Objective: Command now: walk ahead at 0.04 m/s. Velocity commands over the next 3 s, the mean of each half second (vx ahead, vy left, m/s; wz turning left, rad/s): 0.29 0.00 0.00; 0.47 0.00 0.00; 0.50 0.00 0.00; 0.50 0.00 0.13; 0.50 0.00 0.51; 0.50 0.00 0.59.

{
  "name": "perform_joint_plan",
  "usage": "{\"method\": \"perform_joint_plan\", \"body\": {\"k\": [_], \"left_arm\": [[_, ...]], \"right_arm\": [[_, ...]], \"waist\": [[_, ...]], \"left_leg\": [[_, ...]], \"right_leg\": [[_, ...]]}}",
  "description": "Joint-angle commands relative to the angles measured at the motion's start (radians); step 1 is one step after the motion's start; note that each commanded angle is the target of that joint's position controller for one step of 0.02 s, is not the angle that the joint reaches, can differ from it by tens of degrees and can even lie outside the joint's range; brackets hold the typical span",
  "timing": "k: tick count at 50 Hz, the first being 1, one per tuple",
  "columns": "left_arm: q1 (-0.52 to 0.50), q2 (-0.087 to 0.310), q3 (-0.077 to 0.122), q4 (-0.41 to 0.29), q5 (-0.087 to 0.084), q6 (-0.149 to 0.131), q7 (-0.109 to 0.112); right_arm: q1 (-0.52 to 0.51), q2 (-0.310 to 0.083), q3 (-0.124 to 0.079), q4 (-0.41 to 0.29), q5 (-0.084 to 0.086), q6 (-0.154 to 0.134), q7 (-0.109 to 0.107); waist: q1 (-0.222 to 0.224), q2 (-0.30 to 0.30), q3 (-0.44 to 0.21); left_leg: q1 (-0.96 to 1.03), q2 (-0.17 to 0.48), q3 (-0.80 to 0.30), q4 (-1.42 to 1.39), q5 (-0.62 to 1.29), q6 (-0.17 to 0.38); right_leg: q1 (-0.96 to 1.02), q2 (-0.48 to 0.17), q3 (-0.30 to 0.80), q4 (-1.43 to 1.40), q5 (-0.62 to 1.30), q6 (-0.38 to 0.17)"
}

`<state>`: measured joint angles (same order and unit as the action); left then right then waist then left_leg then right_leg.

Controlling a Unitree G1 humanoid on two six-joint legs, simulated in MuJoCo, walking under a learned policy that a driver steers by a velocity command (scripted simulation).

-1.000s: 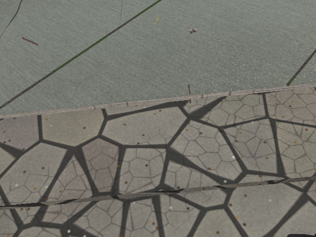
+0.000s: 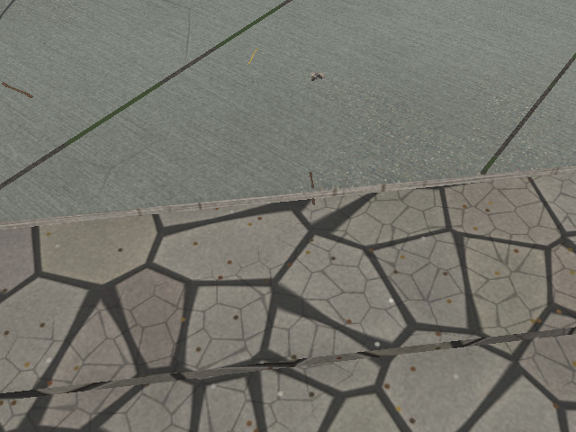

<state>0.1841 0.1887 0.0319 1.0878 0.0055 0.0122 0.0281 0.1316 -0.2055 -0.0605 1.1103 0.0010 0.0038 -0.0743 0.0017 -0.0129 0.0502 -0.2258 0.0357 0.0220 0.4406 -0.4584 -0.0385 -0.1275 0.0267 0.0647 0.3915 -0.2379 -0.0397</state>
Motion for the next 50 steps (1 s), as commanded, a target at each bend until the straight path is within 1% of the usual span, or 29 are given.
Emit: {"method": "perform_joint_plan", "body": {"k": [1, 3, 5, 7, 10, 12, 14, 15, 17, 18, 19, 20, 21, 22, 23, 25, 27, 30, 32, 39, 41, 42, 43, 44, 45, 46, 47, 48, 50], "left_arm": [[0.045, 0.109, 0.017, -0.008, 0.0, -0.005, 0.005], [0.095, 0.173, 0.039, 0.001, -0.008, -0.003, 0.008], [0.136, 0.214, 0.056, 0.004, -0.003, -0.018, 0.013], [0.146, 0.179, 0.053, -0.001, -0.009, -0.04, 0.016], [0.174, 0.124, 0.038, -0.004, -0.021, -0.056, 0.015], [0.176, 0.133, 0.037, -0.02, -0.02, -0.053, 0.016], [0.158, 0.177, 0.044, -0.044, -0.022, -0.054, 0.016], [0.164, 0.205, 0.048, -0.046, -0.023, -0.048, 0.007], [0.175, 0.183, 0.038, -0.063, -0.024, -0.052, 0.002], [0.174, 0.12, 0.019, -0.085, -0.032, -0.057, 0.002], [0.113, 0.074, 0.001, -0.128, -0.03, -0.066, 0.002], [0.101, 0.079, 0.003, -0.146, -0.019, -0.089, -0.007], [0.111, 0.089, 0.011, -0.147, -0.038, -0.105, -0.023], [0.064, 0.107, 0.012, -0.156, -0.042, -0.105, -0.025], [0.026, 0.117, 0.019, -0.167, -0.044, -0.099, -0.021], [0.017, 0.126, 0.038, -0.16, -0.049, -0.074, -0.021], [-0.002, 0.1, 0.039, -0.157, -0.044, -0.062, -0.034], [-0.156, 0.063, 0.029, -0.201, -0.031, -0.06, -0.042], [-0.245, 0.047, 0.022, -0.225, -0.03, -0.063, -0.046], [-0.376, 0.096, 0.034, -0.265, -0.035, -0.075, -0.057], [-0.309, 0.126, 0.051, -0.254, -0.033, -0.075, -0.052], [-0.215, 0.152, 0.069, -0.226, -0.034, -0.071, -0.047], [-0.106, 0.183, 0.092, -0.183, -0.033, -0.068, -0.045], [0.08, 0.218, 0.11, -0.134, -0.034, -0.069, -0.042], [0.165, 0.266, 0.111, -0.106, -0.018, -0.076, -0.041], [0.166, 0.236, 0.096, -0.094, -0.001, -0.096, -0.045], [0.081, 0.169, 0.076, -0.106, -0.005, -0.111, -0.049], [0.022, 0.115, 0.059, -0.114, -0.013, -0.12, -0.056], [-0.026, 0.087, 0.041, -0.114, -0.007, -0.129, -0.061]], "right_arm": [[0.015, -0.081, -0.011, -0.011, 0.001, -0.007, -0.004], [-0.029, -0.089, -0.012, -0.027, 0.003, -0.009, -0.005], [-0.077, -0.118, -0.018, -0.058, 0.018, -0.029, 0.007], [-0.055, -0.119, -0.025, -0.059, 0.036, -0.052, 0.024], [-0.063, -0.093, -0.023, -0.071, 0.031, -0.085, 0.042], [-0.082, -0.065, -0.008, -0.088, 0.022, -0.096, 0.053], [-0.082, -0.057, 0.004, -0.1, 0.022, -0.095, 0.062], [-0.041, -0.055, 0.008, -0.091, 0.024, -0.088, 0.067], [0.121, -0.115, -0.015, -0.032, 0.033, -0.074, 0.062], [0.212, -0.178, -0.038, -0.004, 0.022, -0.076, 0.06], [0.388, -0.251, -0.066, 0.031, 0.011, -0.082, 0.06], [0.51, -0.207, -0.042, 0.057, -0.005, -0.096, 0.063], [0.39, -0.155, -0.017, 0.031, -0.001, -0.112, 0.07], [0.276, -0.142, -0.011, -0.002, 0.015, -0.12, 0.078], [0.2, -0.121, -0.001, -0.019, 0.012, -0.122, 0.087], [0.192, -0.06, 0.018, -0.008, -0.007, -0.117, 0.089], [0.261, -0.051, 0.022, 0.012, -0.001, -0.115, 0.076], [0.297, -0.077, 0.02, 0.0, -0.004, -0.111, 0.051], [0.302, -0.099, 0.017, -0.014, -0.006, -0.111, 0.043], [0.336, -0.124, -0.008, -0.014, 0.012, -0.102, 0.041], [0.302, -0.154, -0.02, -0.025, 0.01, -0.1, 0.045], [0.282, -0.158, -0.021, -0.03, 0.009, -0.101, 0.05], [0.291, -0.133, -0.016, -0.038, 0.011, -0.098, 0.056], [0.239, -0.142, -0.014, -0.076, 0.006, -0.098, 0.059], [0.207, -0.052, 0.007, -0.133, -0.006, -0.111, 0.062], [0.23, -0.048, 0.008, -0.136, 0.032, -0.138, 0.059], [0.21, -0.1, -0.005, -0.146, 0.057, -0.149, 0.062], [0.17, -0.122, -0.01, -0.158, 0.057, -0.148, 0.065], [0.14, -0.115, -0.016, -0.171, 0.037, -0.131, 0.062]], "waist": [[0.011, -0.036, -0.056], [0.052, -0.099, -0.013], [0.08, -0.167, 0.032], [0.059, -0.141, 0.054], [0.041, -0.088, 0.065], [0.037, -0.093, 0.057], [0.019, -0.111, 0.053], [-0.013, -0.12, 0.049], [-0.079, -0.068, 0.031], [-0.117, 0.064, 0.002], [-0.192, 0.289, -0.084], [-0.198, 0.329, -0.191], [-0.116, 0.206, -0.116], [-0.076, 0.127, -0.076], [-0.046, 0.072, -0.032], [-0.017, 0.105, -0.018], [-0.012, 0.094, -0.006], [-0.027, 0.075, 0.031], [-0.035, 0.106, 0.02], [-0.026, 0.123, 0.043], [0.013, 0.166, 0.012], [0.056, 0.166, -0.031], [0.09, 0.118, -0.097], [0.169, 0.072, -0.176], [0.134, -0.164, -0.21], [0.12, -0.203, -0.24], [0.075, -0.131, -0.153], [0.048, -0.093, -0.103], [0.001, -0.045, -0.058]], "left_leg": [[0.017, 0.0, 0.0, 0.004, 0.224, -0.009], [-0.114, -0.035, 0.042, 0.134, 0.109, -0.011], [-0.311, 0.004, -0.003, 0.391, 0.023, 0.002], [-0.497, 0.046, -0.035, 0.616, -0.015, 0.02], [-0.587, 0.08, -0.041, 0.635, 0.044, 0.032], [-0.495, 0.077, -0.02, 0.5, 0.074, 0.034], [-0.318, 0.051, 0.015, 0.343, 0.087, 0.037], [-0.176, -0.009, 0.108, 0.297, 0.01, 0.045], [0.086, -0.057, 0.129, 0.213, 0.122, 0.054], [0.224, -0.008, 0.028, 0.168, 0.075, 0.099], [0.353, 0.217, -0.385, -0.038, -0.148, 0.22], [0.422, 0.359, -0.734, -0.222, -0.15, 0.28], [0.36, 0.363, -0.688, -0.23, -0.014, 0.246], [0.275, 0.316, -0.531, -0.214, 0.094, 0.212], [0.205, 0.286, -0.422, -0.212, 0.185, 0.19], [0.134, 0.209, -0.283, -0.249, 0.208, 0.182], [0.16, 0.178, -0.225, -0.291, 0.222, 0.189], [0.17, 0.179, -0.187, -0.336, 0.234, 0.208], [0.154, 0.183, -0.166, -0.355, 0.278, 0.214], [0.276, 0.226, -0.096, -0.343, 0.4, 0.213], [0.241, 0.224, -0.078, -0.238, 0.629, 0.202], [0.204, 0.205, -0.066, -0.119, 0.753, 0.195], [0.158, 0.145, -0.018, 0.067, 0.878, 0.174], [-0.06, 0.104, -0.007, 0.325, 0.743, 0.135], [-0.419, -0.025, 0.0, 0.65, 0.031, 0.088], [-0.523, -0.052, -0.123, 0.845, -0.073, 0.097], [-0.558, 0.005, -0.138, 0.888, -0.006, 0.104], [-0.545, 0.052, -0.114, 0.889, 0.059, 0.103], [-0.482, 0.11, -0.099, 0.83, 0.147, 0.099]], "right_leg": [[-0.011, -0.085, 0.152, -0.142, -0.097, -0.013], [0.009, -0.141, 0.263, -0.227, -0.414, -0.082], [0.038, -0.268, 0.421, -0.301, -0.494, -0.173], [0.103, -0.309, 0.439, -0.296, -0.474, -0.21], [0.124, -0.283, 0.359, -0.268, -0.349, -0.187], [0.056, -0.255, 0.287, -0.258, -0.268, -0.17], [-0.068, -0.229, 0.223, -0.246, -0.229, -0.156], [-0.175, -0.226, 0.195, -0.231, -0.295, -0.163], [-0.327, -0.189, 0.18, -0.147, -0.332, -0.141], [-0.428, -0.107, 0.079, 0.011, -0.19, -0.093], [-0.545, 0.01, -0.08, 0.414, -0.064, -0.019], [-0.581, 0.043, 0.039, 0.745, -0.257, -0.009], [-0.62, 0.013, 0.119, 0.871, -0.217, -0.027], [-0.601, -0.042, 0.076, 0.84, -0.152, -0.037], [-0.58, -0.082, 0.042, 0.788, -0.097, -0.039], [-0.499, -0.101, -0.013, 0.751, -0.047, -0.02], [-0.502, -0.089, -0.045, 0.705, -0.001, -0.002], [-0.548, -0.077, -0.092, 0.523, 0.039, 0.045], [-0.497, -0.063, -0.111, 0.418, 0.097, 0.066], [-0.439, -0.079, -0.107, 0.219, 0.121, 0.023], [-0.267, -0.053, -0.126, 0.162, 0.076, -0.003], [-0.121, -0.039, -0.125, 0.108, 0.075, -0.027], [0.043, 0.01, -0.176, 0.05, 0.027, -0.057], [0.332, -0.097, -0.037, 0.039, 0.013, -0.111], [0.551, -0.322, 0.339, -0.019, 0.025, -0.204], [0.5, -0.397, 0.536, -0.108, 0.095, -0.294], [0.396, -0.377, 0.422, -0.13, 0.16, -0.287], [0.298, -0.338, 0.307, -0.149, 0.186, -0.254], [0.14, -0.288, 0.196, -0.215, 0.197, -0.211]]}}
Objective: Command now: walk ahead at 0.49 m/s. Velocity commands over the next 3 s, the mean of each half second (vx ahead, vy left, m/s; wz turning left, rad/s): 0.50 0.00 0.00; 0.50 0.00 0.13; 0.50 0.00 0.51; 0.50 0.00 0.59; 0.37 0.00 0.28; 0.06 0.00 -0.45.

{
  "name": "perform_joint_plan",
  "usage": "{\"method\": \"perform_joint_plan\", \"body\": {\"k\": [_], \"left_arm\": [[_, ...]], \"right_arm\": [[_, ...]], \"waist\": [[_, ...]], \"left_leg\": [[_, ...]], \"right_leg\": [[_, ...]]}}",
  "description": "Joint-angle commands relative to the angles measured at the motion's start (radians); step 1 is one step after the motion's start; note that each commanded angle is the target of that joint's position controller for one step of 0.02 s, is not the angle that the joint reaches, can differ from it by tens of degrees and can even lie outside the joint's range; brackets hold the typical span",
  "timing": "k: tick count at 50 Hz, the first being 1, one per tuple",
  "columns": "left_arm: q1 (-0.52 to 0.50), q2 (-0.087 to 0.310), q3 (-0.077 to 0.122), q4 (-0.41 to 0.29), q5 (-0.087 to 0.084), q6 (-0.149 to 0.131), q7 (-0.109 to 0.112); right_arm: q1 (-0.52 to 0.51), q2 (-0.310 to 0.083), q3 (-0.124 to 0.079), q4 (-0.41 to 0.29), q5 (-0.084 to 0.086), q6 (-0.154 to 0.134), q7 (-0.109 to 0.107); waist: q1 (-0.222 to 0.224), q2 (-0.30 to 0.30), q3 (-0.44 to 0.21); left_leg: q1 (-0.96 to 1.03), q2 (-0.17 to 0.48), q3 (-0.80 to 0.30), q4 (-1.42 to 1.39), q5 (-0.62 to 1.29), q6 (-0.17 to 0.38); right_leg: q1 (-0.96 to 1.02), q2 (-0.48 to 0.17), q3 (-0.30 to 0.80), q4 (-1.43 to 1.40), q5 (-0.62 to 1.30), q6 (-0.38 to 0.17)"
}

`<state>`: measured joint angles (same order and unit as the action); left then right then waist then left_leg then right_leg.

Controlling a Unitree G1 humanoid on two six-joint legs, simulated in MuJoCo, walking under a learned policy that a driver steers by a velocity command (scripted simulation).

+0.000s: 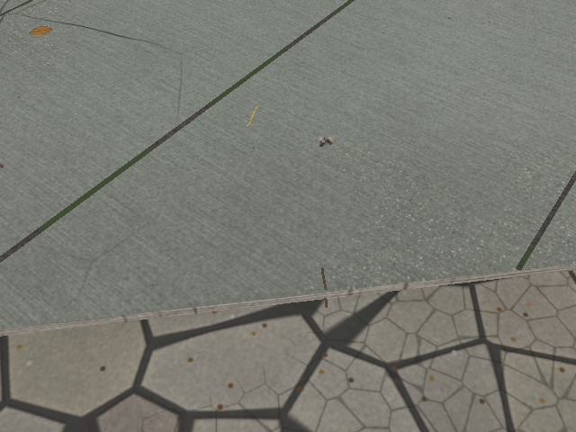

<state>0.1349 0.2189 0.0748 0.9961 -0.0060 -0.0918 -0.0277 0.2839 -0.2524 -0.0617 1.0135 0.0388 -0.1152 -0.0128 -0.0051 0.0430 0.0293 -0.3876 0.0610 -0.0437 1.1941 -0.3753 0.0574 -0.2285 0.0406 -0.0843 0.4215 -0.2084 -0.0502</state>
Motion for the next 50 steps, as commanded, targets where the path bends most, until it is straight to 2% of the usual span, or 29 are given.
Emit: {"method": "perform_joint_plan", "body": {"k": [1, 3, 6, 9, 10, 11, 13, 15, 16, 17, 18, 19, 20, 21, 23, 25, 28, 30, 34, 39, 41, 42, 43, 44, 45, 46, 47, 49, 50], "left_arm": [[0.036, 0.046, -0.009, -0.01, 0.006, -0.027, -0.004], [0.071, 0.076, -0.01, 0.01, 0.001, -0.028, 0.009], [0.133, 0.108, -0.01, 0.026, 0.008, -0.017, 0.032], [0.184, 0.123, -0.014, 0.024, 0.001, -0.009, 0.04], [0.223, 0.153, -0.007, 0.029, -0.004, -0.005, 0.039], [0.252, 0.163, -0.004, 0.04, -0.008, -0.003, 0.039], [0.262, 0.168, -0.004, 0.049, -0.006, 0.0, 0.033], [0.228, 0.158, -0.011, 0.041, -0.001, 0.011, 0.038], [0.218, 0.142, -0.02, 0.027, 0.008, 0.017, 0.043], [0.316, 0.061, -0.043, 0.011, 0.002, 0.016, 0.04], [0.309, 0.023, -0.06, 0.008, 0.013, -0.007, 0.026], [0.235, 0.098, -0.032, -0.007, -0.017, -0.026, 0.013], [0.169, 0.121, -0.028, -0.031, -0.032, -0.035, 0.01], [0.126, 0.115, -0.024, -0.048, -0.03, -0.036, 0.018], [0.165, 0.085, -0.015, -0.034, -0.019, -0.008, 0.034], [0.182, 0.065, -0.014, -0.031, -0.023, 0.016, 0.04], [0.068, 0.076, -0.014, -0.067, 0.001, 0.026, 0.043], [0.0, 0.081, -0.012, -0.086, 0.008, 0.022, 0.038], [-0.11, 0.073, -0.017, -0.109, -0.004, 0.013, 0.03], [-0.202, 0.092, -0.022, -0.14, -0.015, 0.006, 0.01], [-0.166, 0.121, -0.014, -0.138, -0.016, -0.007, 0.004], [-0.095, 0.143, -0.002, -0.12, -0.014, -0.013, 0.006], [0.047, 0.185, 0.023, -0.074, -0.013, -0.019, 0.012], [0.229, 0.262, 0.049, -0.032, 0.002, -0.024, 0.022], [0.308, 0.365, 0.071, -0.016, 0.012, -0.014, 0.026], [0.315, 0.272, 0.047, -0.016, 0.015, -0.02, 0.022], [0.238, 0.198, 0.025, -0.037, 0.013, -0.025, 0.021], [0.105, 0.107, -0.005, -0.063, 0.012, -0.027, 0.016], [0.081, 0.083, -0.014, -0.059, 0.021, -0.029, 0.016]], "right_arm": [[-0.017, -0.053, -0.013, -0.079, -0.002, 0.001, 0.005], [-0.062, -0.027, -0.005, -0.106, -0.011, 0.016, 0.012], [-0.172, -0.021, 0.007, -0.151, -0.028, 0.024, 0.019], [-0.334, 0.001, 0.03, -0.206, -0.026, 0.025, 0.032], [-0.386, 0.011, 0.041, -0.225, -0.027, 0.029, 0.035], [-0.414, 0.0, 0.04, -0.239, -0.022, 0.031, 0.037], [-0.37, -0.05, 0.023, -0.244, -0.02, 0.024, 0.046], [-0.186, -0.108, -0.008, -0.197, -0.017, 0.019, 0.049], [-0.001, -0.165, -0.037, -0.14, -0.019, 0.024, 0.045], [0.134, -0.245, -0.061, -0.106, -0.045, 0.032, 0.038], [0.169, -0.255, -0.056, -0.097, -0.039, 0.036, 0.036], [0.079, -0.192, -0.033, -0.111, -0.041, 0.024, 0.034], [-0.016, -0.151, -0.02, -0.127, -0.037, 0.016, 0.034], [-0.082, -0.119, -0.012, -0.128, -0.039, 0.008, 0.036], [-0.138, -0.051, 0.006, -0.112, -0.056, -0.006, 0.05], [-0.11, -0.044, 0.009, -0.085, -0.046, -0.007, 0.049], [-0.057, -0.101, -0.004, -0.068, -0.045, -0.001, 0.024], [-0.027, -0.125, -0.008, -0.065, -0.044, -0.001, 0.012], [0.032, -0.151, -0.015, -0.056, -0.03, 0.005, -0.001], [0.094, -0.157, -0.025, -0.025, -0.017, 0.026, 0.002], [0.078, -0.169, -0.033, -0.028, -0.013, 0.036, 0.0], [0.053, -0.177, -0.035, -0.035, -0.012, 0.042, -0.001], [0.039, -0.155, -0.027, -0.044, -0.016, 0.047, -0.001], [0.034, -0.095, -0.005, -0.07, -0.029, 0.046, 0.003], [0.122, 0.023, 0.025, -0.1, -0.037, 0.028, 0.009], [0.107, -0.043, 0.011, -0.082, -0.009, 0.011, 0.008], [0.044, -0.101, -0.005, -0.101, 0.015, 0.005, 0.01], [-0.026, -0.103, -0.015, -0.116, 0.005, 0.015, 0.0], [-0.022, -0.097, -0.021, -0.12, 0.003, 0.028, 0.001]], "waist": [[-0.009, -0.101, -0.022], [-0.02, -0.096, 0.018], [-0.001, -0.084, 0.046], [0.043, -0.082, 0.078], [0.062, -0.088, 0.076], [0.061, -0.093, 0.089], [0.009, -0.133, 0.05], [-0.105, -0.177, -0.081], [-0.181, -0.165, -0.19], [-0.158, 0.037, -0.338], [-0.149, 0.207, -0.431], [-0.129, 0.161, -0.332], [-0.095, 0.08, -0.204], [-0.059, 0.011, -0.131], [0.018, 0.013, -0.086], [0.038, 0.034, -0.052], [0.026, 0.002, -0.003], [0.01, -0.004, -0.005], [-0.026, 0.009, 0.01], [-0.055, 0.032, 0.042], [-0.022, 0.04, 0.036], [0.023, 0.045, 0.009], [0.085, 0.03, -0.067], [0.146, -0.068, -0.214], [0.096, -0.338, -0.306], [0.121, -0.283, -0.335], [0.107, -0.215, -0.231], [0.06, -0.141, -0.108], [0.033, -0.161, -0.072]], "left_leg": [[-0.303, 0.098, -0.028, 0.057, 0.079, -0.001], [-0.335, 0.113, -0.008, -0.003, 0.104, -0.022], [-0.399, 0.108, 0.032, -0.124, 0.222, -0.059], [-0.311, 0.064, 0.082, -0.4, 0.354, -0.053], [-0.259, 0.031, 0.131, -0.44, 0.307, -0.049], [-0.25, 0.027, 0.124, -0.481, 0.307, -0.04], [-0.208, -0.006, 0.138, -0.465, 0.237, 0.011], [0.022, -0.075, 0.169, -0.517, 0.237, 0.062], [0.28, -0.064, 0.124, -0.534, 0.27, 0.096], [0.615, 0.154, -0.263, -0.613, 0.021, 0.212], [0.705, 0.299, -0.686, -0.867, -0.148, 0.276], [0.633, 0.304, -0.704, -0.931, -0.207, 0.246], [0.476, 0.288, -0.558, -0.946, -0.158, 0.215], [0.33, 0.258, -0.436, -0.971, -0.082, 0.194], [0.146, 0.192, -0.261, -1.02, 0.057, 0.161], [0.114, 0.169, -0.176, -1.07, 0.079, 0.171], [0.112, 0.155, -0.1, -1.117, 0.122, 0.181], [0.147, 0.165, -0.086, -1.129, 0.162, 0.182], [0.2, 0.154, -0.019, -1.133, 0.201, 0.156], [0.31, 0.193, -0.019, -1.059, 0.211, 0.138], [0.33, 0.209, -0.055, -1.001, 0.224, 0.127], [0.321, 0.198, -0.056, -0.931, 0.301, 0.113], [0.284, 0.147, -0.027, -0.771, 0.432, 0.088], [0.129, 0.077, 0.034, -0.466, 0.35, 0.046], [-0.261, -0.094, 0.088, -0.102, -0.104, -0.03], [-0.375, -0.079, -0.063, 0.096, -0.193, -0.027], [-0.446, -0.028, -0.087, 0.172, -0.121, -0.008], [-0.407, 0.048, -0.069, 0.122, 0.061, -0.006], [-0.363, 0.069, -0.072, 0.09, 0.115, -0.007]], "right_leg": [[0.198, -0.287, 0.311, -0.265, 0.194, -0.189], [0.149, -0.279, 0.253, -0.293, 0.292, -0.186], [0.139, -0.256, 0.178, -0.302, 0.391, -0.18], [0.097, -0.212, 0.11, -0.323, 0.365, -0.144], [0.09, -0.23, 0.113, -0.359, 0.359, -0.149], [0.129, -0.247, 0.118, -0.36, 0.349, -0.144], [0.228, -0.291, 0.097, -0.273, 0.563, -0.133], [0.27, -0.264, 0.042, -0.053, 0.917, -0.085], [0.172, -0.223, 0.025, 0.162, 0.892, -0.052], [-0.161, -0.102, -0.013, 0.528, 0.566, 0.008], [-0.31, 0.02, 0.124, 0.778, -0.273, 0.016], [-0.442, -0.013, 0.227, 0.951, -0.285, -0.002], [-0.481, -0.07, 0.196, 0.95, -0.208, -0.022], [-0.456, -0.123, 0.166, 0.907, -0.129, -0.034], [-0.331, -0.179, 0.173, 0.847, -0.062, -0.047], [-0.338, -0.191, 0.162, 0.802, -0.059, -0.045], [-0.422, -0.203, 0.134, 0.633, 0.051, -0.002], [-0.457, -0.202, 0.127, 0.524, 0.147, 0.026], [-0.417, -0.161, 0.086, 0.29, 0.252, 0.056], [-0.364, -0.136, 0.084, 0.136, 0.183, 0.045], [-0.289, -0.12, 0.09, 0.08, 0.117, 0.028], [-0.193, -0.098, 0.072, 0.047, 0.092, 0.017], [-0.007, -0.074, 0.059, 0.022, 0.077, -0.001], [0.274, -0.216, 0.207, 0.035, 0.072, -0.053], [0.59, -0.452, 0.607, -0.038, 0.019, -0.183], [0.568, -0.469, 0.759, -0.125, -0.109, -0.217], [0.483, -0.443, 0.622, -0.124, -0.109, -0.177], [0.267, -0.366, 0.397, -0.184, -0.035, -0.123], [0.197, -0.336, 0.318, -0.216, 0.011, -0.105]]}}
Over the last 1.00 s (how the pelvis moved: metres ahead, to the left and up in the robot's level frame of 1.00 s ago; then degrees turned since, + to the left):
0.34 0.04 0.03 0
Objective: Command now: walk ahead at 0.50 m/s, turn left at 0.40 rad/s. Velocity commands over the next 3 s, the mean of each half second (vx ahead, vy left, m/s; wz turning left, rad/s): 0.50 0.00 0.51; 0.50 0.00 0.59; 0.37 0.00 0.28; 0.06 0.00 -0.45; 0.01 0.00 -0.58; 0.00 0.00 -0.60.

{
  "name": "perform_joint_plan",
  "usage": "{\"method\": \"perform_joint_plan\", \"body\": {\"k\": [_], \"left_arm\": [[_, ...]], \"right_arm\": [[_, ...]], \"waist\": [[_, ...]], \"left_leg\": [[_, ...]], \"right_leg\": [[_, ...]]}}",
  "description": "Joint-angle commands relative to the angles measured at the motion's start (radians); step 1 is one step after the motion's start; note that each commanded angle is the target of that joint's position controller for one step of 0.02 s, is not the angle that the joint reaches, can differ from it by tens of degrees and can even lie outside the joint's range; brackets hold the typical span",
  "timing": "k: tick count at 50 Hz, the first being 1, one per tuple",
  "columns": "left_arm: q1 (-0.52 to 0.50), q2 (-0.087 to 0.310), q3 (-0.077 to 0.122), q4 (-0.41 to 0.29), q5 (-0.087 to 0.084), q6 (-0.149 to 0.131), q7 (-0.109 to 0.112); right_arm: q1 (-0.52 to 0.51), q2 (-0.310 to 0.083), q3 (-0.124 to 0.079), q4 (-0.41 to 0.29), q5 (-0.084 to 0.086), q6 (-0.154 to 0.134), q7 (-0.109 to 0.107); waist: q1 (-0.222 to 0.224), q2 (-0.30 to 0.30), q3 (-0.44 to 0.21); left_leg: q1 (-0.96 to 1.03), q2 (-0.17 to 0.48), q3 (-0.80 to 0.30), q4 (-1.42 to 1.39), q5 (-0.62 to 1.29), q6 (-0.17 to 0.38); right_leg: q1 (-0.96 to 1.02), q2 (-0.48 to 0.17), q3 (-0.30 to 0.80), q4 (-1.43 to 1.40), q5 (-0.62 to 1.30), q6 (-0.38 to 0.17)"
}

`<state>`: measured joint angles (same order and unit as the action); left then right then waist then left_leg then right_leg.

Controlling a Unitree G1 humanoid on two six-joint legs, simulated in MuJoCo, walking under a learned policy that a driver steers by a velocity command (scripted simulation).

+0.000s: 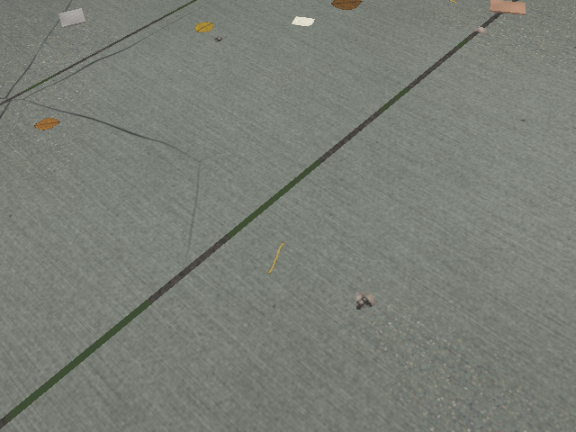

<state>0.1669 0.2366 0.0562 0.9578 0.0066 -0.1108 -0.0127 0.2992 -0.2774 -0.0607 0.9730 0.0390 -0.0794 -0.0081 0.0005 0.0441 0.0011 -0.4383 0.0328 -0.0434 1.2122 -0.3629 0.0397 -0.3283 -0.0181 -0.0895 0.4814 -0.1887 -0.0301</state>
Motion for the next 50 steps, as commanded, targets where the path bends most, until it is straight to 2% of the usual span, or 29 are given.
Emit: {"method": "perform_joint_plan", "body": {"k": [1, 4, 8, 11, 12, 14, 17, 18, 19, 20, 21, 22, 23, 24, 25, 26, 27, 30, 32, 36, 39, 42, 44, 45, 46, 47, 48, 49, 50], "left_arm": [[0.048, 0.057, 0.003, -0.015, 0.016, -0.01, 0.002], [0.098, 0.089, 0.011, 0.006, 0.021, -0.01, 0.018], [0.143, 0.098, 0.01, 0.014, 0.029, 0.009, 0.04], [0.149, 0.108, 0.008, -0.002, 0.025, 0.024, 0.051], [0.16, 0.138, 0.015, -0.009, 0.018, 0.028, 0.053], [0.212, 0.161, 0.022, -0.004, 0.008, 0.038, 0.057], [0.185, 0.199, 0.03, -0.028, -0.01, 0.05, 0.058], [0.17, 0.22, 0.035, -0.036, -0.014, 0.056, 0.062], [0.137, 0.235, 0.038, -0.045, -0.021, 0.061, 0.064], [0.137, 0.228, 0.036, -0.058, -0.025, 0.053, 0.064], [0.187, 0.076, -0.002, -0.121, 0.01, 0.031, 0.051], [0.119, 0.106, 0.001, -0.152, -0.007, -0.021, 0.028], [0.028, 0.144, 0.019, -0.186, -0.048, -0.046, 0.012], [0.005, 0.122, 0.011, -0.197, -0.048, -0.055, 0.011], [0.012, 0.115, 0.015, -0.192, -0.028, -0.056, 0.017], [0.038, 0.126, 0.024, -0.189, -0.02, -0.041, 0.021], [0.054, 0.125, 0.025, -0.196, -0.019, -0.024, 0.021], [0.01, 0.11, 0.021, -0.229, 0.01, 0.007, 0.027], [-0.07, 0.099, 0.016, -0.26, 0.016, 0.011, 0.031], [-0.212, 0.075, 0.003, -0.3, -0.003, 0.005, 0.02], [-0.268, 0.101, 0.009, -0.329, -0.019, -0.007, 0.004], [-0.241, 0.142, 0.027, -0.335, -0.022, -0.024, -0.013], [-0.105, 0.171, 0.049, -0.302, -0.018, -0.036, -0.011], [0.027, 0.218, 0.065, -0.288, 0.003, -0.042, -0.004], [0.152, 0.299, 0.083, -0.272, 0.027, -0.033, 0.005], [0.187, 0.267, 0.08, -0.248, 0.006, -0.023, -0.003], [0.141, 0.175, 0.056, -0.269, -0.003, -0.014, 0.002], [0.107, 0.142, 0.044, -0.274, -0.002, -0.003, 0.007], [0.07, 0.128, 0.036, -0.271, 0.006, 0.003, 0.009]], "right_arm": [[-0.027, -0.056, -0.024, -0.083, 0.004, 0.006, 0.001], [-0.042, -0.011, -0.019, -0.103, -0.002, 0.035, 0.008], [-0.121, 0.008, -0.014, -0.156, -0.013, 0.055, 0.012], [-0.232, 0.015, -0.001, -0.215, -0.02, 0.05, 0.027], [-0.289, 0.04, 0.014, -0.244, -0.021, 0.049, 0.036], [-0.361, 0.053, 0.023, -0.282, -0.019, 0.047, 0.054], [-0.291, 0.003, -0.001, -0.308, -0.018, 0.043, 0.072], [-0.221, -0.03, -0.019, -0.303, -0.015, 0.046, 0.073], [-0.084, -0.078, -0.044, -0.279, -0.01, 0.047, 0.073], [0.072, -0.165, -0.089, -0.24, -0.007, 0.052, 0.059], [0.11, -0.282, -0.118, -0.221, -0.003, 0.059, 0.038], [0.094, -0.267, -0.102, -0.258, -0.034, 0.047, 0.03], [0.049, -0.186, -0.074, -0.26, -0.048, 0.028, 0.031], [0.024, -0.127, -0.058, -0.252, -0.036, 0.015, 0.033], [-0.042, -0.091, -0.046, -0.255, -0.028, 0.005, 0.039], [-0.092, -0.056, -0.034, -0.268, -0.035, -0.002, 0.04], [-0.111, -0.048, -0.031, -0.274, -0.036, -0.002, 0.039], [-0.077, -0.09, -0.04, -0.286, -0.024, -0.008, 0.02], [-0.036, -0.124, -0.051, -0.285, -0.024, -0.008, 0.007], [0.02, -0.143, -0.058, -0.29, -0.014, 0.005, -0.002], [0.063, -0.149, -0.061, -0.283, -0.01, 0.016, -0.002], [0.066, -0.144, -0.062, -0.29, -0.013, 0.031, -0.008], [0.038, -0.115, -0.053, -0.308, -0.015, 0.036, -0.01], [0.026, -0.057, -0.033, -0.327, -0.022, 0.031, -0.006], [0.111, 0.003, -0.014, -0.362, -0.014, 0.022, -0.008], [0.162, -0.064, -0.017, -0.367, 0.004, 0.016, -0.01], [0.102, -0.14, -0.036, -0.354, 0.005, 0.022, -0.01], [0.023, -0.151, -0.039, -0.363, -0.009, 0.028, -0.008], [-0.018, -0.137, -0.041, -0.377, -0.018, 0.029, -0.006]], "waist": [[0.013, -0.173, -0.027], [0.003, -0.137, 0.005], [0.007, -0.105, 0.056], [0.025, -0.077, 0.091], [0.046, -0.078, 0.105], [0.074, -0.072, 0.122], [-0.004, -0.146, 0.035], [-0.054, -0.187, -0.02], [-0.136, -0.202, -0.097], [-0.21, -0.159, -0.181], [-0.123, 0.137, -0.234], [-0.123, 0.116, -0.396], [-0.122, 0.054, -0.269], [-0.09, -0.01, -0.164], [-0.033, -0.08, -0.092], [0.012, -0.056, -0.07], [0.034, -0.034, -0.052], [0.035, -0.052, -0.027], [0.008, -0.027, -0.012], [-0.056, 0.039, -0.005], [-0.083, 0.055, -0.012], [-0.06, 0.09, -0.03], [0.014, 0.112, -0.079], [0.076, 0.051, -0.193], [0.064, -0.206, -0.324], [0.053, -0.365, -0.336], [0.075, -0.238, -0.208], [0.08, -0.158, -0.12], [0.06, -0.128, -0.061]], "left_leg": [[-0.285, 0.103, -0.068, 0.061, 0.132, 0.011], [-0.329, 0.104, -0.047, 0.074, 0.171, -0.003], [-0.491, 0.101, -0.058, 0.09, 0.217, -0.033], [-0.466, 0.094, 0.01, -0.115, 0.308, -0.03], [-0.43, 0.091, 0.066, -0.201, 0.27, -0.022], [-0.397, 0.069, 0.137, -0.298, 0.219, 0.001], [-0.23, -0.017, 0.219, -0.343, 0.108, 0.07], [-0.121, -0.068, 0.243, -0.36, 0.065, 0.096], [0.078, -0.11, 0.239, -0.454, 0.114, 0.132], [0.381, -0.108, 0.127, -0.591, 0.194, 0.173], [0.676, 0.174, -0.462, -0.74, -0.006, 0.336], [0.737, 0.299, -0.891, -0.934, -0.107, 0.419], [0.666, 0.291, -0.764, -0.958, -0.067, 0.358], [0.533, 0.25, -0.619, -0.942, -0.013, 0.32], [0.389, 0.2, -0.498, -0.944, 0.081, 0.282], [0.283, 0.154, -0.398, -0.954, 0.15, 0.259], [0.224, 0.126, -0.348, -0.972, 0.164, 0.256], [0.142, 0.098, -0.265, -1.014, 0.291, 0.265], [0.141, 0.083, -0.234, -1.019, 0.306, 0.253], [0.147, 0.056, -0.208, -0.992, 0.224, 0.204], [0.206, 0.083, -0.268, -0.929, 0.18, 0.192], [0.281, 0.105, -0.358, -0.83, 0.174, 0.172], [0.256, 0.061, -0.36, -0.709, 0.224, 0.129], [0.163, 0.009, -0.294, -0.485, 0.195, 0.089], [-0.163, -0.119, -0.14, -0.164, -0.082, 0.012], [-0.371, -0.078, -0.117, 0.048, -0.235, -0.009], [-0.428, -0.026, -0.13, 0.138, -0.141, -0.021], [-0.415, 0.004, -0.096, 0.147, -0.06, -0.027], [-0.383, 0.027, -0.092, 0.105, -0.001, -0.028]], "right_leg": [[0.261, -0.261, 0.264, -0.296, 0.04, -0.116], [0.236, -0.26, 0.137, -0.313, 0.235, -0.129], [0.276, -0.277, 0.04, -0.309, 0.306, -0.132], [0.259, -0.246, -0.051, -0.326, 0.277, -0.108], [0.247, -0.258, -0.073, -0.35, 0.287, -0.108], [0.304, -0.279, -0.101, -0.343, 0.372, -0.111], [0.396, -0.299, -0.162, -0.156, 0.986, -0.092], [0.408, -0.3, -0.171, -0.04, 1.184, -0.083], [0.374, -0.284, -0.181, 0.14, 1.241, -0.067], [0.21, -0.234, -0.171, 0.381, 0.974, -0.023], [-0.232, -0.036, -0.139, 0.803, -0.009, 0.051], [-0.355, 0.063, 0.17, 1.018, -0.306, 0.038], [-0.466, 0.01, 0.223, 1.035, -0.234, 0.01], [-0.47, -0.03, 0.205, 0.994, -0.185, -0.011], [-0.43, -0.071, 0.195, 0.909, -0.143, -0.016], [-0.356, -0.103, 0.202, 0.846, -0.112, -0.02], [-0.324, -0.11, 0.197, 0.816, -0.102, -0.015], [-0.307, -0.109, 0.153, 0.631, -0.05, 0.036], [-0.333, -0.092, 0.14, 0.479, 0.058, 0.066], [-0.251, -0.022, 0.129, 0.165, 0.231, 0.086], [-0.212, 0.002, 0.144, 0.066, 0.226, 0.085], [-0.147, 0.019, 0.16, -0.006, 0.122, 0.056], [0.048, 0.016, 0.141, -0.069, 0.104, 0.011], [0.276, -0.114, 0.249, -0.041, 0.083, -0.051], [0.629, -0.345, 0.622, -0.091, -0.055, -0.186], [0.684, -0.439, 0.908, -0.166, -0.294, -0.257], [0.586, -0.395, 0.786, -0.185, -0.357, -0.218], [0.466, -0.344, 0.617, -0.184, -0.256, -0.177], [0.356, -0.295, 0.51, -0.209, -0.147, -0.157]]}}
Over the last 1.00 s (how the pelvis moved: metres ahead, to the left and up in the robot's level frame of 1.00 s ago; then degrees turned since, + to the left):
0.55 -0.02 0.04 5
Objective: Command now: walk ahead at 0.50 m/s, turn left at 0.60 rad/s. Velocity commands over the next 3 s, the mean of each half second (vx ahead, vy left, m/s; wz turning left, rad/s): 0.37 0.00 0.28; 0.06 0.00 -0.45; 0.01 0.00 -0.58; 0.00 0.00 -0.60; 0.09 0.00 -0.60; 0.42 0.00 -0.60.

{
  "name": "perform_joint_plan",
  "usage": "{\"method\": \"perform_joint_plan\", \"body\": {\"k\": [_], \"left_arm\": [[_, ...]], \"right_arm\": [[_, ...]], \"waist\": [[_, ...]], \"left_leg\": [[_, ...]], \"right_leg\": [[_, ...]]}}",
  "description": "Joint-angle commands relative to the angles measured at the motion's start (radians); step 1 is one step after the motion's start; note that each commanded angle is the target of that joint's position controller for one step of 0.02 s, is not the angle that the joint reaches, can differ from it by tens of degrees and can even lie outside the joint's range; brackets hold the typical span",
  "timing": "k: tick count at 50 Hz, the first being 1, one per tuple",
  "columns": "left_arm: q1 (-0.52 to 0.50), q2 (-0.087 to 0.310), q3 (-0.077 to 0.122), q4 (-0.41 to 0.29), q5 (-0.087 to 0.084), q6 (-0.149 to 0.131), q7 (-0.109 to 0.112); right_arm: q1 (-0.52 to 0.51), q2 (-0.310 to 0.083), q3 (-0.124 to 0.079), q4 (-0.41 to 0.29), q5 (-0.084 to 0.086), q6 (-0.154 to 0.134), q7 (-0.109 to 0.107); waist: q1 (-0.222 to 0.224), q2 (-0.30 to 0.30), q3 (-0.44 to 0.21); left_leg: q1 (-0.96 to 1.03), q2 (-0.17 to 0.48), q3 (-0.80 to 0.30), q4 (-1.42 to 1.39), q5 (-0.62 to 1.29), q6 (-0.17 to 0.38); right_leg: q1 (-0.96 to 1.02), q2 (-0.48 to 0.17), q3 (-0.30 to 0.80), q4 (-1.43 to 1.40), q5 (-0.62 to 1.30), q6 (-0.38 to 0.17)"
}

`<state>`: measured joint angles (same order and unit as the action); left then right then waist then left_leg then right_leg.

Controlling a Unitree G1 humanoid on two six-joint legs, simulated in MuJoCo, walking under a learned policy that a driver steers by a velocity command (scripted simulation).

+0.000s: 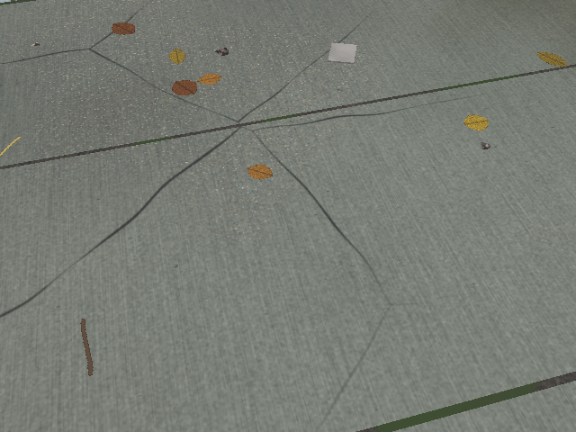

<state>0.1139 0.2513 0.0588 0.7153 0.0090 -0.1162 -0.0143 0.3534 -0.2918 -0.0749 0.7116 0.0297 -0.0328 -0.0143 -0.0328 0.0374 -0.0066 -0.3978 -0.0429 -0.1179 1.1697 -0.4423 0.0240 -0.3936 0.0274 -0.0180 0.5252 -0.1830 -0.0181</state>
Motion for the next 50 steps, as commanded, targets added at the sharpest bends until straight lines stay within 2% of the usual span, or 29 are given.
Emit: {"method": "perform_joint_plan", "body": {"k": [1, 3, 7, 10, 13, 16, 18, 19, 20, 21, 22, 23, 24, 25, 26, 27, 29, 33, 36, 39, 40, 41, 42, 43, 44, 45, 46, 48, 50], "left_arm": [[0.103, 0.098, 0.027, -0.023, 0.008, 0.009, 0.012], [0.101, 0.096, 0.029, -0.009, 0.004, 0.003, 0.014], [0.124, 0.145, 0.046, 0.029, 0.0, -0.004, 0.017], [0.124, 0.169, 0.05, 0.043, -0.003, 0.006, 0.022], [0.171, 0.18, 0.045, 0.078, -0.018, 0.022, 0.02], [0.198, 0.224, 0.051, 0.105, -0.046, 0.038, 0.014], [0.177, 0.223, 0.046, 0.111, -0.055, 0.043, 0.016], [0.198, 0.176, 0.03, 0.101, -0.035, 0.036, 0.016], [0.266, 0.066, -0.01, 0.077, 0.009, 0.027, 0.004], [0.365, 0.091, -0.015, 0.12, -0.018, 0.029, 0.002], [0.301, 0.183, 0.014, 0.116, -0.053, 0.041, 0.002], [0.22, 0.171, 0.013, 0.09, -0.055, 0.056, 0.01], [0.192, 0.149, 0.012, 0.095, -0.038, 0.077, 0.022], [0.213, 0.138, 0.016, 0.104, -0.029, 0.104, 0.031], [0.238, 0.122, 0.015, 0.104, -0.026, 0.127, 0.038], [0.253, 0.109, 0.016, 0.098, -0.023, 0.142, 0.046], [0.238, 0.103, 0.02, 0.077, -0.017, 0.158, 0.053], [0.135, 0.108, 0.021, 0.017, -0.013, 0.171, 0.037], [0.103, 0.126, 0.03, -0.016, -0.012, 0.178, 0.02], [0.154, 0.128, 0.042, -0.009, -0.005, 0.176, 0.006], [0.183, 0.159, 0.054, -0.004, 0.002, 0.172, 0.009], [0.189, 0.274, 0.08, -0.027, 0.004, 0.166, 0.029], [0.168, 0.328, 0.082, -0.066, 0.025, 0.149, 0.025], [0.174, 0.294, 0.075, -0.067, 0.037, 0.126, 0.014], [0.132, 0.272, 0.069, -0.071, 0.024, 0.109, 0.014], [0.079, 0.237, 0.062, -0.081, 0.002, 0.108, 0.02], [0.044, 0.21, 0.051, -0.091, -0.013, 0.111, 0.029], [0.052, 0.189, 0.042, -0.103, -0.009, 0.115, 0.042], [0.078, 0.197, 0.046, -0.109, -0.011, 0.116, 0.05]], "right_arm": [[-0.087, -0.109, -0.029, -0.124, -0.008, -0.015, 0.006], [-0.078, -0.072, -0.024, -0.131, 0.003, -0.005, 0.014], [-0.139, -0.041, -0.012, -0.157, -0.006, 0.007, 0.017], [-0.212, -0.031, -0.004, -0.166, -0.004, 0.001, 0.034], [-0.313, 0.011, 0.014, -0.191, -0.016, -0.018, 0.049], [-0.319, -0.027, -0.002, -0.202, -0.022, -0.033, 0.06], [-0.146, -0.094, -0.034, -0.145, -0.04, -0.039, 0.05], [-0.053, -0.162, -0.053, -0.123, -0.058, -0.038, 0.035], [0.012, -0.218, -0.049, -0.129, -0.098, -0.029, 0.015], [0.022, -0.183, -0.031, -0.142, -0.088, -0.019, 0.017], [-0.006, -0.158, -0.032, -0.13, -0.063, -0.009, 0.026], [-0.08, -0.123, -0.021, -0.12, -0.042, -0.01, 0.028], [-0.141, -0.077, -0.006, -0.11, -0.036, -0.013, 0.027], [-0.201, -0.053, 0.001, -0.105, -0.039, -0.014, 0.026], [-0.245, -0.073, -0.007, -0.102, -0.053, -0.013, 0.024], [-0.275, -0.088, -0.015, -0.102, -0.062, -0.015, 0.02], [-0.3, -0.101, -0.022, -0.093, -0.064, -0.017, 0.008], [-0.3, -0.116, -0.031, -0.061, -0.049, -0.002, -0.018], [-0.292, -0.134, -0.037, -0.037, -0.034, 0.014, -0.022], [-0.294, -0.133, -0.04, -0.013, -0.008, 0.031, -0.022], [-0.249, -0.1, -0.034, 0.011, -0.008, 0.039, -0.021], [-0.21, -0.047, -0.022, 0.005, -0.041, 0.044, -0.017], [-0.295, -0.064, -0.023, -0.047, -0.052, 0.043, -0.026], [-0.348, -0.101, -0.034, -0.054, -0.04, 0.044, -0.031], [-0.337, -0.11, -0.041, -0.045, -0.028, 0.047, -0.035], [-0.31, -0.11, -0.047, -0.02, -0.035, 0.05, -0.042], [-0.3, -0.117, -0.051, -0.013, -0.043, 0.051, -0.048], [-0.283, -0.102, -0.05, -0.009, -0.04, 0.043, -0.044], [-0.291, -0.082, -0.042, -0.012, -0.032, 0.036, -0.042]], "waist": [[0.072, -0.135, -0.018], [0.052, -0.153, 0.0], [0.052, -0.118, 0.017], [0.075, -0.108, 0.034], [0.104, -0.09, 0.064], [0.076, -0.133, 0.03], [-0.034, -0.131, -0.072], [-0.064, -0.089, -0.161], [-0.043, 0.161, -0.327], [-0.046, 0.2, -0.533], [-0.061, 0.125, -0.471], [-0.031, 0.089, -0.325], [-0.001, 0.05, -0.222], [0.042, 0.065, -0.168], [0.072, 0.085, -0.138], [0.089, 0.097, -0.125], [0.094, 0.101, -0.113], [0.064, 0.098, -0.097], [0.056, 0.097, -0.085], [0.087, 0.063, -0.08], [0.084, -0.018, -0.051], [0.041, -0.313, -0.022], [0.07, -0.381, -0.011], [0.1, -0.269, -0.047], [0.068, -0.215, -0.04], [0.041, -0.157, -0.051], [0.027, -0.169, -0.057], [0.019, -0.162, -0.102], [0.031, -0.148, -0.119]], "left_leg": [[-0.39, 0.127, -0.02, 0.108, 0.114, -0.011], [-0.347, 0.146, 0.003, 0.061, 0.139, -0.013], [-0.389, 0.163, 0.016, -0.077, 0.23, -0.035], [-0.355, 0.159, 0.05, -0.254, 0.382, -0.031], [-0.215, 0.104, 0.121, -0.466, 0.432, -0.012], [-0.114, 0.058, 0.147, -0.592, 0.39, 0.027], [0.159, 0.014, 0.168, -0.738, 0.537, 0.074], [0.395, 0.113, 0.097, -0.69, 0.89, 0.106], [0.766, 0.438, -0.215, -0.565, 1.426, 0.261], [0.812, 0.554, -0.35, -0.582, 1.472, 0.361], [0.708, 0.481, -0.253, -0.641, 1.26, 0.342], [0.592, 0.417, -0.169, -0.684, 1.073, 0.29], [0.451, 0.374, -0.108, -0.734, 0.931, 0.252], [0.299, 0.346, -0.047, -0.786, 0.837, 0.228], [0.172, 0.333, 0.0, -0.837, 0.772, 0.223], [0.11, 0.335, 0.032, -0.868, 0.722, 0.229], [0.065, 0.346, 0.078, -0.901, 0.616, 0.231], [0.076, 0.368, 0.12, -0.933, 0.39, 0.217], [0.118, 0.393, 0.132, -0.905, 0.345, 0.194], [0.123, 0.355, 0.186, -0.78, 0.266, 0.115], [0.076, 0.3, 0.236, -0.654, 0.183, 0.048], [-0.124, 0.163, 0.347, -0.339, -0.042, -0.061], [-0.308, 0.038, 0.206, -0.112, -0.247, -0.098], [-0.326, 0.047, 0.1, -0.007, -0.21, -0.082], [-0.335, 0.065, 0.068, 0.008, -0.107, -0.064], [-0.33, 0.08, 0.054, -0.008, -0.028, -0.062], [-0.311, 0.08, 0.051, -0.017, 0.021, -0.069], [-0.262, 0.058, 0.051, -0.009, 0.085, -0.08], [-0.267, 0.047, 0.042, -0.09, 0.115, -0.088]], "right_leg": [[0.352, -0.308, 0.358, -0.274, -0.06, -0.159], [0.291, -0.281, 0.248, -0.317, 0.035, -0.158], [0.304, -0.297, 0.117, -0.353, 0.196, -0.179], [0.32, -0.276, 0.008, -0.358, 0.233, -0.154], [0.286, -0.253, -0.05, -0.323, 0.434, -0.143], [0.37, -0.27, -0.018, -0.226, 0.616, -0.127], [0.356, -0.222, -0.033, -0.027, 0.721, -0.076], [0.217, -0.162, -0.057, 0.147, 0.511, -0.024], [-0.121, -0.038, -0.055, 0.536, -0.316, 0.053], [-0.155, -0.014, 0.155, 0.73, -0.596, 0.07], [-0.2, -0.056, 0.157, 0.77, -0.544, 0.076], [-0.265, -0.092, 0.109, 0.722, -0.485, 0.08], [-0.255, -0.121, 0.092, 0.667, -0.423, 0.092], [-0.166, -0.137, 0.086, 0.623, -0.38, 0.106], [-0.081, -0.122, 0.055, 0.606, -0.331, 0.119], [-0.043, -0.113, 0.036, 0.589, -0.305, 0.125], [-0.025, -0.117, 0.025, 0.536, -0.245, 0.116], [-0.006, -0.133, 0.011, 0.393, -0.136, 0.077], [0.02, -0.123, -0.012, 0.303, -0.153, 0.046], [0.142, -0.068, -0.066, 0.079, -0.066, -0.013], [0.19, -0.069, -0.01, -0.035, 0.026, -0.051], [0.273, -0.294, 0.32, -0.152, 0.341, -0.142], [0.248, -0.423, 0.545, -0.211, 0.402, -0.323], [0.235, -0.393, 0.515, -0.234, 0.305, -0.334], [0.237, -0.339, 0.436, -0.222, 0.25, -0.274], [0.242, -0.294, 0.38, -0.204, 0.213, -0.216], [0.228, -0.275, 0.347, -0.195, 0.241, -0.194], [0.24, -0.245, 0.319, -0.181, 0.318, -0.191], [0.292, -0.235, 0.321, -0.17, 0.338, -0.193]]}}
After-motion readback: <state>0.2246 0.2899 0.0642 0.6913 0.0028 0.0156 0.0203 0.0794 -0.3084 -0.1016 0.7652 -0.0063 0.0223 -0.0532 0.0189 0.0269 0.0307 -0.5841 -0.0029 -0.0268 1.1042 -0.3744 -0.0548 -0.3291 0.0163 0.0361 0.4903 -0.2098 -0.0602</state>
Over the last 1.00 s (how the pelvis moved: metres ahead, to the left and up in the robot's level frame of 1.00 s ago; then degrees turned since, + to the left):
0.54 0.10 0.03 35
